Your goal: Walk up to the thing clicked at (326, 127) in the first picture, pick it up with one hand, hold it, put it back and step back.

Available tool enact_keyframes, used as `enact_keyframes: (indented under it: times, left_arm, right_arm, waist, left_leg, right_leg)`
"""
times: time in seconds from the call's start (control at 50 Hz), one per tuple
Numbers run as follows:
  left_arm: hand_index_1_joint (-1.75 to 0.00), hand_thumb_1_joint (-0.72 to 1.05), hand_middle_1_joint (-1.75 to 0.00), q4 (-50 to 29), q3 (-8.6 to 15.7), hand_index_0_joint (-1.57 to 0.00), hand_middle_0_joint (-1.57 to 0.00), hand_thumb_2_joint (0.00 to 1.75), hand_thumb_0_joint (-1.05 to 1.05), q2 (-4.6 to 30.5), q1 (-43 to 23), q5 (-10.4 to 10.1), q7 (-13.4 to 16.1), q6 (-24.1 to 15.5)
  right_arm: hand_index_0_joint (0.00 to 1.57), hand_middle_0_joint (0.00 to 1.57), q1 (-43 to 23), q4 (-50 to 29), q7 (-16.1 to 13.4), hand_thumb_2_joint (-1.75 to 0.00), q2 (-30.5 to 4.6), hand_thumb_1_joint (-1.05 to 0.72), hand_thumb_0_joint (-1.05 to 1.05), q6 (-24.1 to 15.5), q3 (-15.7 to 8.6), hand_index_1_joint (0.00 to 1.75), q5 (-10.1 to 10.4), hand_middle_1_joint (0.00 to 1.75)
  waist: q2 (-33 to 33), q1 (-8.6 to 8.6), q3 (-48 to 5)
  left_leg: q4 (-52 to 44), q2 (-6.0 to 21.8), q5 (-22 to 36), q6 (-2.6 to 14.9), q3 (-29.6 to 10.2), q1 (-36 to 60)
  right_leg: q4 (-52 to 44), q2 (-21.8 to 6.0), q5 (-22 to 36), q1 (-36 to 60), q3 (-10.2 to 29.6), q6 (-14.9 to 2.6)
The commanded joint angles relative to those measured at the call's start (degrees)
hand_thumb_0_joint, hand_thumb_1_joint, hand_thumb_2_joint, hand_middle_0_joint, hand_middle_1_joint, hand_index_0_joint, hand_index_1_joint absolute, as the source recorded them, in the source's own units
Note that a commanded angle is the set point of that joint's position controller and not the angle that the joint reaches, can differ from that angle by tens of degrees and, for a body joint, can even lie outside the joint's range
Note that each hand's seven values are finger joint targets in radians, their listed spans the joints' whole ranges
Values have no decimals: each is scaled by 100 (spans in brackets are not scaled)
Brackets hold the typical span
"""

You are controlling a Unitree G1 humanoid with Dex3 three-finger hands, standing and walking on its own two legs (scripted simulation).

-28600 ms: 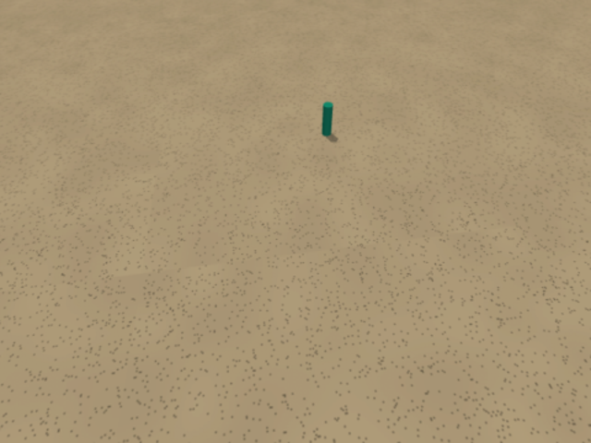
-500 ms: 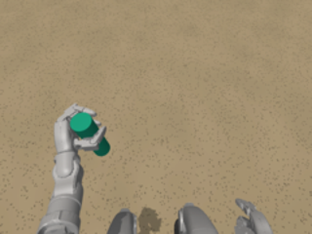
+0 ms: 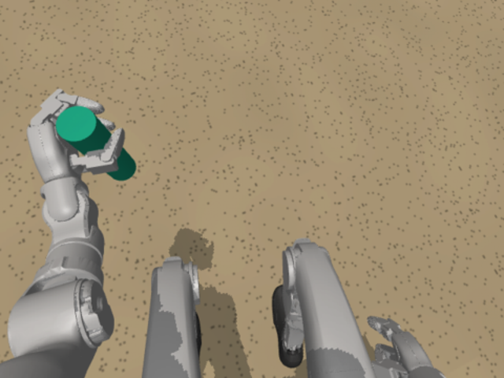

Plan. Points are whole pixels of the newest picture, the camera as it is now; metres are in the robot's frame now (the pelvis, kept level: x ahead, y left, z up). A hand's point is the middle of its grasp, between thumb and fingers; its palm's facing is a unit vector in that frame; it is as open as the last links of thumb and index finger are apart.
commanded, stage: crouch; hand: left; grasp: from the side
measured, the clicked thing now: (103, 149) +0.47 +0.21 -0.07
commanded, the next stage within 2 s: lower in 1.06 s
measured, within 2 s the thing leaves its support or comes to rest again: neither
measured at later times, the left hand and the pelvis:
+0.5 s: hand (121, 155) +0.52 +0.22 -0.19, palm faces +0.23 -0.97 -0.02, open 7.3 cm; pelvis -0.03 +0.01 -0.14, yaw -4 degrees
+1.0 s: hand (131, 163) +0.53 +0.22 -0.26, palm faces +0.20 -0.98 -0.03, open 7.2 cm; pelvis -0.03 +0.02 -0.17, yaw -7 degrees
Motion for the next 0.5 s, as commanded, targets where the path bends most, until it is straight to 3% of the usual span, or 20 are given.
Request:
enact_keyframes:
  times: [0.0, 0.14, 0.2, 0.22, 0.26, 0.3, 0.32, 0.36, 0.42, 0.48]
  left_arm:
    - [-146, 33, -145, -594, 319, -134, -133, 132, 0, 1555, -2371, 136, 87, -473]
    - [-147, 33, -146, -445, 583, -135, -135, 133, 0, 2345, -3129, 356, 59, -513]
    - [-147, 32, -146, -268, 597, -136, -136, 131, 0, 2360, -3103, 401, 26, -454]
    - [-147, 32, -146, -350, 524, -135, -135, 132, 0, 2362, -3303, 410, 8, -445]
    - [-143, 31, -142, -379, 707, -132, -132, 128, 0, 2716, -3306, 427, 4, -417]
    - [-142, 31, -141, -257, 661, -132, -132, 126, 0, 2644, -3409, 426, -1, -362]
    - [-141, 32, -140, -288, 740, -131, -131, 126, 0, 2746, -3341, 425, 10, -365]
    - [-141, 35, -140, -228, 697, -131, -131, 126, 0, 2756, -3397, 452, -6, -348]
    - [-139, 33, -138, -191, 707, -130, -129, 123, 0, 2788, -3243, 442, -35, -347]
    - [-138, 34, -138, -157, 776, -131, -131, 123, 0, 3028, -3295, 458, -45, -335]
  right_arm:
    - [20, 20, 970, -267, -19, -91, -1213, -92, 0, -47, -335, 30, -71, 30]
    - [20, 20, 936, -282, 34, -91, -1380, -92, 0, 11, -160, 30, -173, 30]
    - [20, 20, 948, -267, 57, -91, -1501, -93, 0, 47, -90, 30, -213, 30]
    - [20, 20, 997, -255, 48, -91, -1529, -93, 0, 61, -57, 30, -231, 30]
    - [20, 20, 1030, -245, 42, -91, -1587, -93, 0, 105, -7, 30, -245, 30]
    - [20, 20, 1053, -226, 52, -91, -1630, -93, 0, 122, 75, 30, -284, 30]
    - [20, 20, 1005, -203, 51, -91, -1665, -93, 0, 137, 104, 30, -302, 30]
    - [20, 20, 1028, -191, 55, -91, -1738, -92, 0, 172, 180, 30, -343, 30]
    - [20, 20, 986, -253, 72, -91, -1769, -92, 0, 212, 270, 30, -397, 30]
    - [20, 20, 955, -273, 81, -91, -1835, -92, 0, 240, 361, 30, -435, 30]
  waist:
    - [559, -231, -3446]
    - [1015, -402, -3608]
    - [1265, -502, -3492]
    - [1356, -604, -3598]
    - [1413, -559, -3670]
    - [1398, -711, -3377]
    - [1457, -671, -3240]
    - [1613, -782, -3129]
    - [1531, -804, -3105]
    - [1380, -884, -2950]
  left_leg:
    - [-731, -136, 1059, 261, 305, 1079]
    - [-120, -136, 613, 259, 357, 558]
    - [23, -111, 566, 221, 245, 599]
    - [132, -100, 669, 212, 234, 640]
    - [299, -115, 755, 225, 261, 420]
    - [432, -107, 665, 230, 183, 217]
    - [457, -101, 621, 219, 145, 190]
    - [588, -77, 750, 192, 70, 278]
    - [832, -94, 755, 225, 104, -77]
    - [1017, -87, 614, 263, 72, -434]
  right_leg:
    - [-681, 186, 960, 1989, -35, -217]
    - [56, 209, 590, 1366, -224, -190]
    - [367, 211, 550, 906, -387, -210]
    - [447, 215, 660, 885, -403, -207]
    - [595, 217, 735, 980, -392, -194]
    - [713, 215, 701, 748, -467, -187]
    - [789, 213, 660, 594, -501, -193]
    - [946, 216, 783, 391, -566, -202]
    - [1044, 248, 828, 579, -572, -174]
    - [1130, 285, 755, 556, -610, -148]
